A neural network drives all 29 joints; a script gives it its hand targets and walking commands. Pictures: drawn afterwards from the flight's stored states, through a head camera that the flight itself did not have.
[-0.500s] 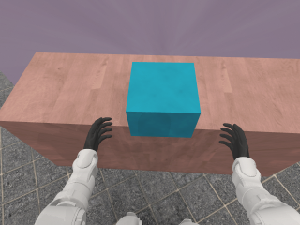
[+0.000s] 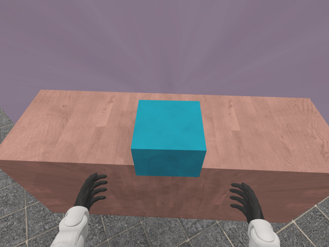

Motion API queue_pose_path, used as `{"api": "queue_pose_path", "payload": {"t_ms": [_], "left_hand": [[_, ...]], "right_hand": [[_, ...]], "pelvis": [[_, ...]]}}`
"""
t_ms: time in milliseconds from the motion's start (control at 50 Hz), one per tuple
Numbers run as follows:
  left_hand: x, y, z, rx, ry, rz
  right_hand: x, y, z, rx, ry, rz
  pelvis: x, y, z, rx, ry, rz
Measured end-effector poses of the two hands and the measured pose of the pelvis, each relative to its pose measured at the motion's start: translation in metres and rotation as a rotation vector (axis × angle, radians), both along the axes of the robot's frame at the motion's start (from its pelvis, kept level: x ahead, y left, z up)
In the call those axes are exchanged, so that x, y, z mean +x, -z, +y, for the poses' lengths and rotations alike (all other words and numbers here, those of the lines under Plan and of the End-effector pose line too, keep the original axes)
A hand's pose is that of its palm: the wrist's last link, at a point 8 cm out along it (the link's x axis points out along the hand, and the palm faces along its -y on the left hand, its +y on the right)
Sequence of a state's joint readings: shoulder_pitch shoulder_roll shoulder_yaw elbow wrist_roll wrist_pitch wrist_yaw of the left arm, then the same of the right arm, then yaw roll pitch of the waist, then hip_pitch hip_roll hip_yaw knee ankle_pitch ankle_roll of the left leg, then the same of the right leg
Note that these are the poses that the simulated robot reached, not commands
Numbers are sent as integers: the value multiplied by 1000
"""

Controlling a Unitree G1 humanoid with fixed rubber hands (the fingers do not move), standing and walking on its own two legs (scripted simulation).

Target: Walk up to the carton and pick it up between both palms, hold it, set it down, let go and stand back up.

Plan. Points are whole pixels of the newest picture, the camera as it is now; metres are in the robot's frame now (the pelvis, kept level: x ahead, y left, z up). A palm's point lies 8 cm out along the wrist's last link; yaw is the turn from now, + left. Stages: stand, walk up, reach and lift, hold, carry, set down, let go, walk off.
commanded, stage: set down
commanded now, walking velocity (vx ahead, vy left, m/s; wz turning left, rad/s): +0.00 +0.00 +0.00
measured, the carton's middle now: (168, 137) +0.50 +0.02 -0.10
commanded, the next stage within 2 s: let go in 0.52 s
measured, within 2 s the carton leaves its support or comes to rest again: neither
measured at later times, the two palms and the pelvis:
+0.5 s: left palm (84, 219) +0.20 +0.23 -0.06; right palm (259, 238) +0.17 -0.20 -0.06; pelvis +0.02 +0.01 +0.01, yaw -1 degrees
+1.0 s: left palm (82, 228) +0.18 +0.23 -0.07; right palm out of the picture +0.15 -0.21 -0.06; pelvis +0.00 +0.02 +0.01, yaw -2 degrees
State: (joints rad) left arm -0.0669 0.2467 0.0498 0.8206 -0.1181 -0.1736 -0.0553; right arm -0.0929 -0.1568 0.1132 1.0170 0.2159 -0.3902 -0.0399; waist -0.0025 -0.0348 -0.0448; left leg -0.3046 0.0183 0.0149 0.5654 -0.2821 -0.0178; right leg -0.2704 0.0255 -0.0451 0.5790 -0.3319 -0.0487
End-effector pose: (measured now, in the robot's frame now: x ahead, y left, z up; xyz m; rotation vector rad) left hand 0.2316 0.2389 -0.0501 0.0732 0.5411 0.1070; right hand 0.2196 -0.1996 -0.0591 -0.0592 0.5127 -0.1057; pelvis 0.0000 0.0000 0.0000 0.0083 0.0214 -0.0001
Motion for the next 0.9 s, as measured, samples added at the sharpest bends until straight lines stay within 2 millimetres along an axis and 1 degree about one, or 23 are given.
{"api": "queue_pose_path", "payload": {"t_ms": [80, 120, 160, 220, 320, 360, 420, 480, 600, 660, 700, 740, 780, 840, 900], "left_hand": [[-28, 16, -1, 1, -17, 100], [-38, 20, -2, 4, -21, 127], [-41, 20, -3, 9, -20, 131], [-36, 9, -5, 18, -8, 70], [-16, -7, -8, 24, 32, -15], [-12, -8, -9, 24, 47, -3], [-16, -3, -10, 17, 62, 58], [-28, 5, -10, 17, 65, 140], [-69, 26, 0, 36, 35, 317], [-87, 33, 7, 56, 21, 382], [-92, 34, 12, 73, 15, 401], [-91, 32, 16, 89, 9, 385], [-81, 23, 15, 106, 13, 319], [-63, 14, 8, 112, 43, 249], [-53, 13, 0, 103, 76, 249]], "right_hand": [[-16, 5, -3, -19, -1, 40], [-22, 7, -5, -29, -4, 59], [-25, 6, -7, -35, -7, 66], [-24, -3, -10, -45, -14, 31], [-19, -16, -11, -59, -9, -24], [-21, -17, -10, -59, -7, -17], [-30, -12, -7, -54, 2, 20], [-45, -2, -3, -52, 12, 83], [-82, 17, 0, -71, 3, 235], [-95, 21, -3, -88, -8, 293], [-98, 22, -5, -98, -12, 313], [-96, 18, -9, -105, -11, 301], [-87, 9, -13, -109, 1, 238], [-70, 0, -16, -106, 10, 167], [-63, -1, -14, -95, 4, 159]], "pelvis": [[7, -3, -2, 2, 5, -42], [9, -4, -3, 2, 7, -54], [10, -5, -4, 3, 7, -61], [12, -6, -5, 3, 0, -67], [13, -8, -5, 5, -3, -80], [14, -9, -3, 5, 3, -95], [15, -11, 0, 2, 12, -115], [15, -12, 5, -2, 21, -131], [16, -14, 12, -9, 30, -147], [13, -13, 15, -11, 30, -144], [11, -13, 17, -12, 31, -138], [8, -12, 18, -13, 37, -128], [6, -12, 19, -13, 48, -113], [2, -11, 21, -14, 52, -103], [0, -11, 22, -15, 46, -110]]}}
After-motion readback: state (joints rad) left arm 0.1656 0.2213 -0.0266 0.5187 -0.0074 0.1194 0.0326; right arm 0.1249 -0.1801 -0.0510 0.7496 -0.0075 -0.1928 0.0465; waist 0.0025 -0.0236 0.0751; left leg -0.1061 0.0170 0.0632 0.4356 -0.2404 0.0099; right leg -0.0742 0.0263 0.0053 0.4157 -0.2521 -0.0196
